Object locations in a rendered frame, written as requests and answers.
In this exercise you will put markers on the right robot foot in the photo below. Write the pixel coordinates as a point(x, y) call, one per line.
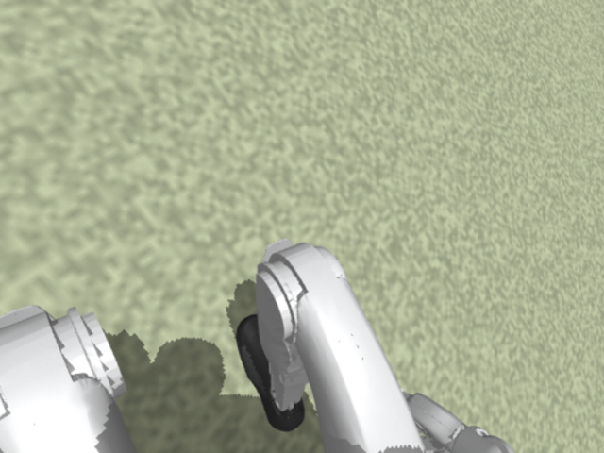
point(256, 367)

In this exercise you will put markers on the right robot hand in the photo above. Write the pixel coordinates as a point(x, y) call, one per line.
point(440, 426)

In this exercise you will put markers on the right robot arm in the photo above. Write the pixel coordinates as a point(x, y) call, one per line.
point(476, 440)

